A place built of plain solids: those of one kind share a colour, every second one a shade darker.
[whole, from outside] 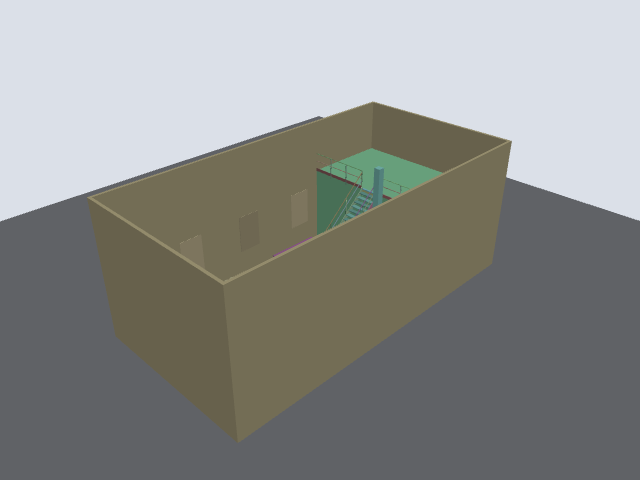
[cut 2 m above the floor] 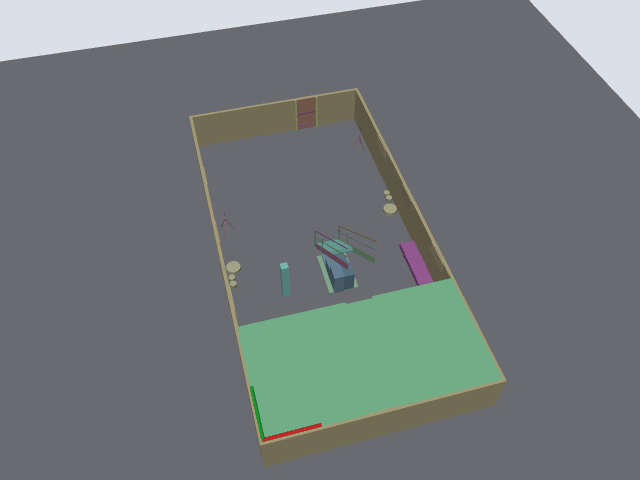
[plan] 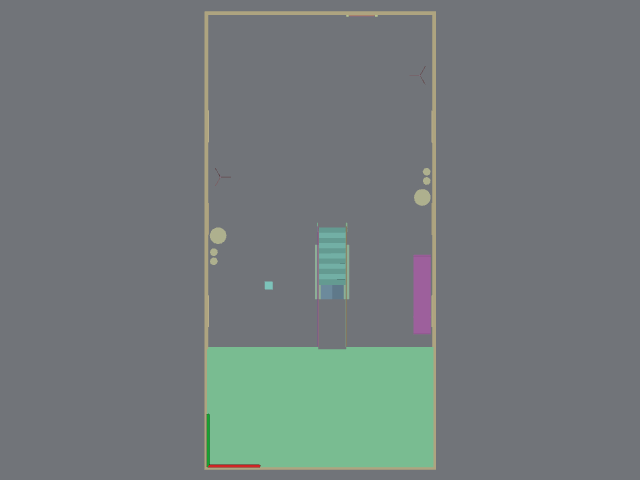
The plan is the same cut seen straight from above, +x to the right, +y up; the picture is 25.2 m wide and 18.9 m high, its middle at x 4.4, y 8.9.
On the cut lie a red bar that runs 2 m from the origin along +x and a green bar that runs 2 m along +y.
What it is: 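A pumping station 8.8 x 17.8 m, 7.2 m high; the engine floor; at the rear the gallery 4.6 m deep at 4.40 m over closed stores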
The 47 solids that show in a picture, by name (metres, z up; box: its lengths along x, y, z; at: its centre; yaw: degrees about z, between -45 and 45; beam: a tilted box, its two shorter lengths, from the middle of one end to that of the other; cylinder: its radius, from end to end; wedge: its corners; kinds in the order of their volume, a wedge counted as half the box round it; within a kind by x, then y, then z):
{
 "loft_1": {"box": [4.38, 0.1, 4.45], "at": [2.14, 4.64, 2.18]},
 "loft_2": {"box": [8.92, 4.65, 4.45], "at": [4.41, 2.27, 2.18]},
 "loft_3": {"box": [3.44, 0.1, 4.45], "at": [7.15, 4.64, 2.18]},
 "wall_1": {"box": [0.15, 18.06, 7.3], "at": [-0.07, 8.88, 3.6]},
 "wall_2": {"box": [9.12, 0.15, 7.3], "at": [4.41, -0.07, 3.6]},
 "wall_3": {"box": [9.12, 0.15, 7.3], "at": [4.41, 17.84, 3.6]},
 "wall_4": {"box": [0.15, 18.06, 7.3], "at": [8.89, 8.88, 3.6]},
 "under_1": {"box": [0.45, 0.71, 1.13], "at": [4.65, 6.92, 0.51]},
 "under_2": {"box": [0.45, 0.67, 0.81], "at": [4.65, 7.61, 0.36]},
 "under_3": {"box": [0.45, 0.77, 0.21], "at": [4.65, 8.33, 0.06]},
 "under_4": {"box": [0.45, 0.71, 1.11], "at": [5.11, 6.92, 0.51]},
 "under_5": {"box": [0.45, 0.67, 0.8], "at": [5.11, 7.61, 0.35]},
 "post_1": {"box": [0.32, 0.32, 7.3], "at": [2.38, 7.11, 3.6]},
 "under_plinth_1": {"box": [1.35, 2.15, 0.14], "at": [4.88, 7.64, 0.02]},
 "stair_kneerail_left_1": {"wedge": [[5.44, 4.7, 4.85], [5.44, 4.72, 4.87], [5.44, 9.41, 0.59], [5.44, 9.43, 0.61], [5.46, 4.7, 4.85], [5.46, 4.72, 4.87], [5.46, 9.41, 0.59], [5.46, 9.43, 0.61]]},
 "stair_handrail_left_1": {"wedge": [[5.44, 4.7, 5.31], [5.44, 4.72, 5.33], [5.44, 9.41, 1.05], [5.44, 9.43, 1.07], [5.46, 4.7, 5.31], [5.46, 4.72, 5.33], [5.46, 9.41, 1.05], [5.46, 9.43, 1.07]]},
 "stair_handrail_right_1": {"wedge": [[4.3, 4.7, 5.31], [4.3, 4.72, 5.33], [4.3, 9.41, 1.05], [4.3, 9.43, 1.07], [4.32, 4.7, 5.31], [4.32, 4.72, 5.33], [4.32, 9.41, 1.05], [4.32, 9.43, 1.07]]},
 "stair_string_right_1": {"wedge": [[4.33, 4.69, 4.12], [4.33, 4.69, 4.46], [4.33, 9.24, 0.0], [4.33, 9.24, 0.34], [4.36, 4.69, 4.12], [4.36, 4.69, 4.46], [4.36, 9.24, 0.0], [4.36, 9.24, 0.34]]},
 "stair_string_left_1": {"wedge": [[5.4, 4.69, 4.12], [5.4, 4.69, 4.46], [5.4, 9.24, 0.0], [5.4, 9.24, 0.34], [5.43, 4.69, 4.12], [5.43, 4.69, 4.46], [5.43, 9.24, 0.0], [5.43, 9.24, 0.34]]},
 "winf_1": {"box": [0.028, 1.26, 2.03], "at": [8.81, 6.1, 2.48]},
 "winf_2": {"box": [0.028, 1.26, 2.03], "at": [8.81, 9.73, 2.48]},
 "winf_3": {"box": [0.028, 1.26, 2.03], "at": [8.81, 13.37, 2.48]},
 "hose_1": {"cylinder": 0.15, "from": [0.22, 8.06, 0.21], "to": [0.22, 8.06, 0.28]},
 "hose_2": {"cylinder": 0.15, "from": [0.22, 8.42, 0.21], "to": [0.22, 8.42, 0.28]},
 "hose_3": {"cylinder": 0.33, "from": [0.39, 9.07, 0.0], "to": [0.39, 9.07, 0.15]},
 "hose_4": {"cylinder": 0.33, "from": [8.43, 10.58, 0.0], "to": [8.43, 10.58, 0.2]},
 "hose_5": {"cylinder": 0.15, "from": [8.6, 11.23, 0.21], "to": [8.6, 11.23, 0.28]},
 "hose_6": {"cylinder": 0.15, "from": [8.6, 11.59, 0.21], "to": [8.6, 11.59, 0.28]},
 "stair_tread_1": {"wedge": [[4.35, 4.89, 3.99], [4.35, 4.89, 4.04], [4.35, 5.12, 3.99], [4.35, 5.12, 4.04], [5.41, 4.89, 3.99], [5.41, 4.89, 4.04], [5.41, 5.13, 3.99], [5.41, 5.13, 4.04]]},
 "stair_tread_2": {"wedge": [[4.35, 5.1, 3.8], [4.35, 5.1, 3.85], [4.35, 5.33, 3.8], [4.35, 5.33, 3.85], [5.41, 5.09, 3.81], [5.41, 5.09, 3.86], [5.41, 5.33, 3.81], [5.41, 5.33, 3.86]]},
 "stair_tread_3": {"wedge": [[4.35, 5.3, 3.62], [4.35, 5.3, 3.67], [4.35, 5.53, 3.62], [4.35, 5.53, 3.67], [5.41, 5.3, 3.62], [5.41, 5.3, 3.67], [5.41, 5.53, 3.62], [5.41, 5.53, 3.67]]},
 "stair_tread_4": {"wedge": [[4.35, 7.13, 1.96], [4.35, 7.13, 2.01], [4.35, 7.36, 1.97], [4.35, 7.36, 2.02], [5.41, 7.13, 1.96], [5.41, 7.13, 2.01], [5.41, 7.36, 1.97], [5.41, 7.36, 2.02]]},
 "stair_tread_5": {"wedge": [[4.35, 7.33, 1.78], [4.35, 7.33, 1.83], [4.35, 7.56, 1.78], [4.35, 7.56, 1.83], [5.41, 7.33, 1.78], [5.41, 7.33, 1.83], [5.41, 7.56, 1.78], [5.41, 7.56, 1.83]]},
 "stair_tread_6": {"wedge": [[4.35, 7.53, 1.6], [4.35, 7.53, 1.65], [4.35, 7.76, 1.6], [4.35, 7.76, 1.65], [5.41, 7.53, 1.6], [5.41, 7.53, 1.65], [5.41, 7.77, 1.6], [5.41, 7.77, 1.65]]},
 "stair_tread_7": {"wedge": [[4.35, 7.73, 1.41], [4.35, 7.73, 1.46], [4.35, 7.97, 1.42], [4.35, 7.97, 1.47], [5.41, 7.74, 1.41], [5.41, 7.74, 1.46], [5.41, 7.97, 1.41], [5.41, 7.97, 1.46]]},
 "stair_tread_8": {"wedge": [[4.35, 7.94, 1.23], [4.35, 7.94, 1.28], [4.35, 8.17, 1.23], [4.35, 8.17, 1.28], [5.41, 7.94, 1.23], [5.41, 7.94, 1.28], [5.41, 8.17, 1.23], [5.41, 8.17, 1.28]]},
 "stair_tread_9": {"wedge": [[4.35, 8.14, 1.05], [4.35, 8.14, 1.1], [4.35, 8.37, 1.05], [4.35, 8.37, 1.1], [5.41, 8.14, 1.05], [5.41, 8.14, 1.1], [5.41, 8.38, 1.05], [5.41, 8.38, 1.1]]},
 "stair_tread_10": {"wedge": [[4.35, 8.34, 0.86], [4.35, 8.35, 0.91], [4.35, 8.58, 0.86], [4.35, 8.58, 0.91], [5.41, 8.34, 0.87], [5.41, 8.34, 0.92], [5.41, 8.58, 0.86], [5.41, 8.58, 0.91]]},
 "stair_tread_11": {"wedge": [[4.35, 8.55, 0.68], [4.35, 8.55, 0.73], [4.35, 8.78, 0.68], [4.35, 8.78, 0.73], [5.41, 8.55, 0.68], [5.41, 8.55, 0.73], [5.41, 8.78, 0.68], [5.41, 8.78, 0.73]]},
 "stair_tread_12": {"wedge": [[4.35, 8.75, 0.5], [4.35, 8.75, 0.55], [4.35, 8.98, 0.5], [4.35, 8.98, 0.55], [5.41, 8.75, 0.5], [5.41, 8.75, 0.55], [5.41, 8.98, 0.5], [5.41, 8.98, 0.55]]},
 "stair_tread_13": {"wedge": [[4.35, 8.95, 0.32], [4.35, 8.95, 0.37], [4.35, 9.19, 0.32], [4.35, 9.19, 0.37], [5.41, 8.95, 0.31], [5.41, 8.95, 0.36], [5.41, 9.19, 0.31], [5.41, 9.19, 0.36]]},
 "stair_tread_14": {"wedge": [[4.35, 9.16, 0.13], [4.35, 9.16, 0.18], [4.35, 9.39, 0.13], [4.35, 9.39, 0.18], [5.41, 9.16, 0.13], [5.41, 9.16, 0.18], [5.41, 9.39, 0.13], [5.41, 9.39, 0.18]]},
 "door_leaf_1": {"box": [1.02, 0.04, 2.1], "at": [6.05, 17.74, 1.0]},
 "planks_1": {"box": [0.68, 3.03, 0.038], "at": [8.42, 6.73, 0.33]},
 "door_jamb_1": {"box": [0.1, 0.07, 2.21], "at": [5.48, 17.73, 1.05]},
 "door_jamb_2": {"box": [0.1, 0.07, 2.21], "at": [6.62, 17.73, 1.05]},
 "toeboard_1": {"box": [3.37, 0.025, 0.17], "at": [7.13, 4.7, 4.46]}
}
